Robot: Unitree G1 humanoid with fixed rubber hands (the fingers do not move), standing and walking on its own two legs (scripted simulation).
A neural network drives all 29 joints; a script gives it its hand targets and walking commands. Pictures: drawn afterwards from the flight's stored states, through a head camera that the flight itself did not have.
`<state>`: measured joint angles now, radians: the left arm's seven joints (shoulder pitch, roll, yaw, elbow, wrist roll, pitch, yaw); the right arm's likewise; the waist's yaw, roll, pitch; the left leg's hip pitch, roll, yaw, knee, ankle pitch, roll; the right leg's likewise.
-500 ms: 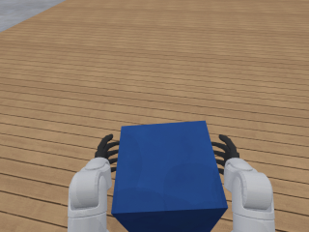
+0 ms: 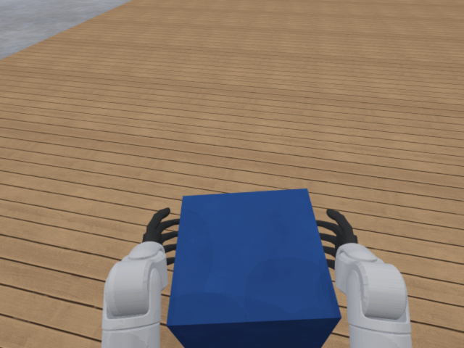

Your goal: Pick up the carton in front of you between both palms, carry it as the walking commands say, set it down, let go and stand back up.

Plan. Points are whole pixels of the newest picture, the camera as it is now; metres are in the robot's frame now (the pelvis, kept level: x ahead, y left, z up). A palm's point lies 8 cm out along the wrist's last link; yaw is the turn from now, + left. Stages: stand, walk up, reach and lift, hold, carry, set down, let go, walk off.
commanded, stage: carry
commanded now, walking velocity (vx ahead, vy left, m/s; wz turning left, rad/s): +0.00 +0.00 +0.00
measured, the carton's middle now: (250, 281) +0.26 +0.00 +0.00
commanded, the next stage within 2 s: hold in 1.40 s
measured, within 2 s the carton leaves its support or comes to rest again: neither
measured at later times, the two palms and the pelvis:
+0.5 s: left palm (150, 281) +0.23 +0.16 +0.05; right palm (338, 284) +0.23 -0.14 +0.05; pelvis -0.04 +0.01 +0.00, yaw +0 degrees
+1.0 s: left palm (147, 280) +0.24 +0.17 +0.04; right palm (330, 283) +0.24 -0.13 +0.04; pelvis -0.05 +0.01 +0.00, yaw +0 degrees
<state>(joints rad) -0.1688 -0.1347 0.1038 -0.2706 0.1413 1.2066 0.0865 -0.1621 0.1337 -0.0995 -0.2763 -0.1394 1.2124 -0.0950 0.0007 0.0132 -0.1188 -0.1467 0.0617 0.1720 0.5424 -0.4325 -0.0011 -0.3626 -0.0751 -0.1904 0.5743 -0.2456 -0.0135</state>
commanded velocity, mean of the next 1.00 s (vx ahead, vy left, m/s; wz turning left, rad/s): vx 0.00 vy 0.00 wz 0.00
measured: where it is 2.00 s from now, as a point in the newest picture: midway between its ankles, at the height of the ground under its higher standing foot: outside the picture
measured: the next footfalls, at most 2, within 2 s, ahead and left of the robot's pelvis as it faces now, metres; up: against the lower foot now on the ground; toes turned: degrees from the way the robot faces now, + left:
none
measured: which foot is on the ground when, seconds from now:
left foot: down 0.00-1.00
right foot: down 0.00-1.00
